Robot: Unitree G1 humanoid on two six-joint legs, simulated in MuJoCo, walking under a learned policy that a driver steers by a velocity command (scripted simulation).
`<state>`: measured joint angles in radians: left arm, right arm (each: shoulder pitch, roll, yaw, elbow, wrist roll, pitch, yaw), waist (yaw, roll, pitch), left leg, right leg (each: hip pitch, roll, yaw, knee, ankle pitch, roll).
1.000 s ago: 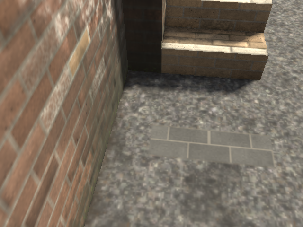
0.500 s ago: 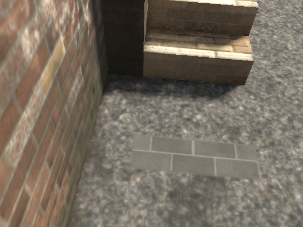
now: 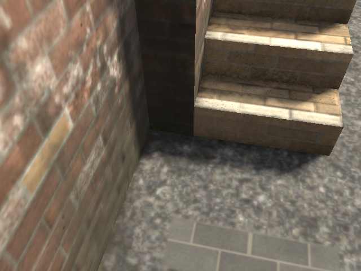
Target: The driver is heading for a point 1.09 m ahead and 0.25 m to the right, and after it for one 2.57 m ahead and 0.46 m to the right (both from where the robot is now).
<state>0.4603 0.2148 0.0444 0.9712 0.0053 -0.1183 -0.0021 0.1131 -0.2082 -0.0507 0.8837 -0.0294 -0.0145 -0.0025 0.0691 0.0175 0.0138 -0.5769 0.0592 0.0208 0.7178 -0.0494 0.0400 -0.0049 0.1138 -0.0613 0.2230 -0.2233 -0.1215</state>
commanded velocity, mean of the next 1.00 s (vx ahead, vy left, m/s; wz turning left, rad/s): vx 0.50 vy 0.00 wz -0.29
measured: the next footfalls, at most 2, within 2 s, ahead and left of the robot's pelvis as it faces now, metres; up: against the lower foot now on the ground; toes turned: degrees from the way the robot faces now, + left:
left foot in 0.18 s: +0.24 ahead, +0.09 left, +0.00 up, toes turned +4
right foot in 0.66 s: +0.52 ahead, -0.21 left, +0.00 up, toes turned -13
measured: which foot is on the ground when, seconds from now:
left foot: up 0.00-0.16, down 0.18-0.66, up 0.68-1.00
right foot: down 0.00-0.18, up 0.20-0.64, down 0.66-1.00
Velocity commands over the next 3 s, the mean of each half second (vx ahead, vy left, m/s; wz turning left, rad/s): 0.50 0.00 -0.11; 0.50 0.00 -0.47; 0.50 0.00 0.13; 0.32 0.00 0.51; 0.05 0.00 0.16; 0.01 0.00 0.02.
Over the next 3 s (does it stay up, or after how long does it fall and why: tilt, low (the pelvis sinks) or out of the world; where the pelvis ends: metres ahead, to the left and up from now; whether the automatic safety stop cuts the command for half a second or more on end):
stays up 0.88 -0.32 0.00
